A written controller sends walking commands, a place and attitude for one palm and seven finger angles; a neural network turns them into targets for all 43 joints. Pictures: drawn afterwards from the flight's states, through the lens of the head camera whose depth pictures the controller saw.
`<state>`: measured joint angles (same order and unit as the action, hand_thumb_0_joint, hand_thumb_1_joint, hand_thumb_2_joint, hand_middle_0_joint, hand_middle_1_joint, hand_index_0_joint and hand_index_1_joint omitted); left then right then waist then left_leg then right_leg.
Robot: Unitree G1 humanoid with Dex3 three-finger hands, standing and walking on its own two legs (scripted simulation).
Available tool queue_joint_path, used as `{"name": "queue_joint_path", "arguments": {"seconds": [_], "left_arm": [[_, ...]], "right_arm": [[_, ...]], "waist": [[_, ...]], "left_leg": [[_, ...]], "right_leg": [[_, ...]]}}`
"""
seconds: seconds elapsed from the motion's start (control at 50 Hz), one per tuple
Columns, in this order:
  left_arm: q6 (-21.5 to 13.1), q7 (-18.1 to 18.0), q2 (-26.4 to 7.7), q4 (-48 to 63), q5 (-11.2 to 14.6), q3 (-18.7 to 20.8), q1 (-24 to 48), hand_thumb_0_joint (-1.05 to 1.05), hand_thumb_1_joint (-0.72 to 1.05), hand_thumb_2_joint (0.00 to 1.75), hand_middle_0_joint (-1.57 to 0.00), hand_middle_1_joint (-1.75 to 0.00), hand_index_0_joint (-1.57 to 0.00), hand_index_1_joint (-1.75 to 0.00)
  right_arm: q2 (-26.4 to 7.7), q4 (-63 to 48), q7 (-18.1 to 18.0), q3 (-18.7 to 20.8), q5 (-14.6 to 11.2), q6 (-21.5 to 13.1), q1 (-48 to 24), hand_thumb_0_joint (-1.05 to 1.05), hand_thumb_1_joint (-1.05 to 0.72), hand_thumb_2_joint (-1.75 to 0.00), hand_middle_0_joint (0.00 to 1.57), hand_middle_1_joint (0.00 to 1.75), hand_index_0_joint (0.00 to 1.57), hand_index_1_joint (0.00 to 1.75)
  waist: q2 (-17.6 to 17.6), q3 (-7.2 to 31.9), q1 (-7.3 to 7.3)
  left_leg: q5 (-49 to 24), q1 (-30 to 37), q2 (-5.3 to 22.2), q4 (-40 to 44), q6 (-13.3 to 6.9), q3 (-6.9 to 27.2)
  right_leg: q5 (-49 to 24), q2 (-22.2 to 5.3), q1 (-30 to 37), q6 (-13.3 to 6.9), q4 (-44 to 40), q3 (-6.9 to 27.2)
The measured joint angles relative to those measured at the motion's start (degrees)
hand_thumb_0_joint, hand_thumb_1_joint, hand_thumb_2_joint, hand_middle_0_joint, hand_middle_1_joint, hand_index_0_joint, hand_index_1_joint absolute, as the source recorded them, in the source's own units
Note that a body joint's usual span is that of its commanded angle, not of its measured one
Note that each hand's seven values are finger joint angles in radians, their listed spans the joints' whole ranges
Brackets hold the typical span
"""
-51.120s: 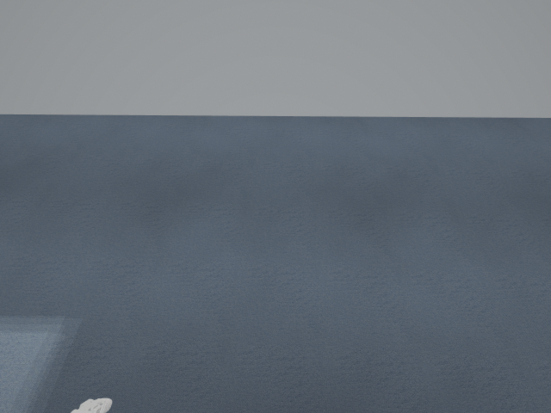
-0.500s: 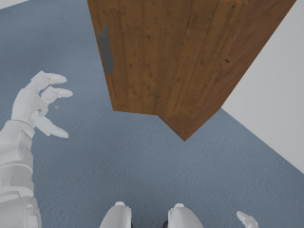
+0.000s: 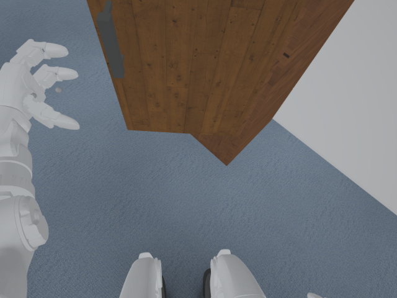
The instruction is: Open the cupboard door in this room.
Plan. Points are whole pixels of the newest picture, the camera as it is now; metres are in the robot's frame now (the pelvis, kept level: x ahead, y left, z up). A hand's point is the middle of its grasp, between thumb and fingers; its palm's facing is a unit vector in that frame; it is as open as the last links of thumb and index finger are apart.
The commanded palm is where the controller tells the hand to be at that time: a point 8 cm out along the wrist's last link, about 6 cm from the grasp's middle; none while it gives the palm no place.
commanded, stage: move the hooked fingers beside the handle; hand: left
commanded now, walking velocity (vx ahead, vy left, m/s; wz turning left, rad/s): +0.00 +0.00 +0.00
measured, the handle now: (114, 42) +0.63 +0.16 +0.06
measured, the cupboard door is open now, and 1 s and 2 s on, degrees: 43 43 43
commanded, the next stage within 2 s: slide the fingers in behind the handle in 1.22 s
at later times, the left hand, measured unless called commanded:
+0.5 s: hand (74, 51) +0.58 +0.22 +0.07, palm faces -0.08 -1.00 -0.02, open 13.9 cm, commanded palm +0.57 +0.25 +0.07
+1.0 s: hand (77, 58) +0.57 +0.22 +0.06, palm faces -0.08 -1.00 -0.01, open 13.9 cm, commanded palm +0.57 +0.25 +0.06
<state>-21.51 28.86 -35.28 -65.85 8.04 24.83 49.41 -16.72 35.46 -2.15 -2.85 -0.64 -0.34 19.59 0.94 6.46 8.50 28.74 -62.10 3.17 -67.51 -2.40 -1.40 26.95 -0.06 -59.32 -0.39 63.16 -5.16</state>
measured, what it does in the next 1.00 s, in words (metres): stands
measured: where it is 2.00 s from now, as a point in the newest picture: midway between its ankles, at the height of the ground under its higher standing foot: outside the picture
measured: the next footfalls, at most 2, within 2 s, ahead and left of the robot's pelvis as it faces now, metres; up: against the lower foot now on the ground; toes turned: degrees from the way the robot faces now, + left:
none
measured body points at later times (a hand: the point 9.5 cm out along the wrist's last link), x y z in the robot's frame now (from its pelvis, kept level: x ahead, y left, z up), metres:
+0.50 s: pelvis +0.00 +0.01 -0.02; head +0.20 +0.04 +0.39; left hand +0.58 +0.28 +0.08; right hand -0.05 -0.25 -0.10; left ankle +0.02 +0.09 -0.64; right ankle +0.03 -0.12 -0.64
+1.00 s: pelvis +0.02 +0.01 +0.00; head +0.20 +0.04 +0.41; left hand +0.57 +0.28 +0.07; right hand +0.00 -0.26 -0.09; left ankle +0.02 +0.09 -0.64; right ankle +0.03 -0.12 -0.64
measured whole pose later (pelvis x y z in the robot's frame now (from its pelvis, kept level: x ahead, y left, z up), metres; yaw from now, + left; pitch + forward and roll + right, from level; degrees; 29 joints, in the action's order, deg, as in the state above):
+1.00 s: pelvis +0.02 +0.01 +0.00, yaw -2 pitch +29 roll -6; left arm -17.4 23.6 -41.3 -71.5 1.9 26.0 61.6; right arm -15.8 33.7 0.1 -4.1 1.7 5.2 22.7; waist 2.1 6.0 13.6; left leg 30.4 -67.0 4.1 -68.1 -2.9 -0.6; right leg 27.1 1.2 -63.2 0.2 61.3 -5.6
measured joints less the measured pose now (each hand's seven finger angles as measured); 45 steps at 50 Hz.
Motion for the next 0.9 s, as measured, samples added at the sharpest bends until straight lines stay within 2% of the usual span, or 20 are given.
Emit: {"name": "queue_joint_path", "arguments": {"seconds": [0.36,0.48,0.54,0.72,0.9], "left_arm": [[3.5,-3.1,-9.1,-7.7,-5.8,2.5,14.7,-0.01,-0.50,0.30,-0.30,-1.20,-0.30,-1.20],[4.9,-4.1,-11.2,-8.6,-7.6,1.9,18.8,-0.01,-0.50,0.30,-0.30,-1.20,-0.30,-1.20],[5.2,-4.0,-10.9,-7.1,-7.6,3.1,17.8,-0.01,-0.50,0.30,-0.30,-1.20,-0.30,-1.20],[5.2,-4.9,-8.0,-3.9,-7.0,4.0,12.6,-0.01,-0.50,0.30,-0.30,-1.20,-0.30,-1.20],[4.1,-5.3,-6.2,-4.1,-6.0,1.4,12.4,-0.01,-0.50,0.30,-0.30,-1.20,-0.30,-1.20]], "right_arm": [[0.2,-0.5,0.9,-1.9,1.5,2.8,3.3,0.00,-0.90,-0.89,0.21,0.30,0.20,0.30],[0.4,-0.5,1.2,-2.1,2.2,3.6,4.4,0.00,-0.90,-0.89,0.21,0.30,0.20,0.30],[0.7,-0.8,1.6,-1.9,2.5,4.3,5.0,0.00,-0.90,-0.89,0.21,0.30,0.20,0.30],[1.5,-1.1,2.4,-1.8,2.5,5.3,5.7,0.00,-0.90,-0.89,0.21,0.30,0.20,0.30],[1.4,-0.9,2.5,-1.1,2.4,5.5,4.2,0.00,-0.90,-0.89,0.21,0.30,0.20,0.30]], "waist": [[1.2,-0.9,5.51],[1.7,-1.3,6.86],[1.8,-1.2,6.99],[1.6,-1.2,6.02],[1.4,-0.6,5.08]], "left_leg": [[0.9,-8.0,1.0,-3.4,-0.5,0.6],[1.2,-10.0,1.1,-4.1,-0.7,0.9],[1.3,-10.0,1.2,-3.7,-0.7,0.6],[1.4,-7.1,1.3,-1.5,-0.8,0.0],[1.5,-5.2,0.9,-0.5,-0.5,0.7]], "right_leg": [[-0.2,0.9,-7.2,0.4,1.6,-0.4],[-0.2,1.1,-9.0,0.6,1.7,-0.6],[-0.3,1.2,-9.1,0.7,1.2,-0.3],[-0.5,1.4,-6.3,0.9,-1.1,0.2],[-0.1,1.2,-4.1,0.8,-2.2,-0.4]]}}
